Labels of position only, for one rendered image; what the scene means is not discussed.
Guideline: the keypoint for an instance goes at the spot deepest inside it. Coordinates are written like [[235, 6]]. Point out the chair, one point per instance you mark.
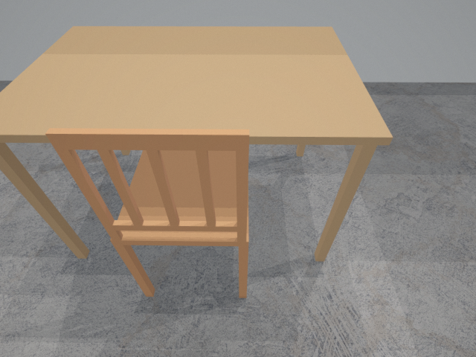
[[190, 188]]

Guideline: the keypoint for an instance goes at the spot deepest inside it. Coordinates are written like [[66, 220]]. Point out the table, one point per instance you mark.
[[287, 85]]

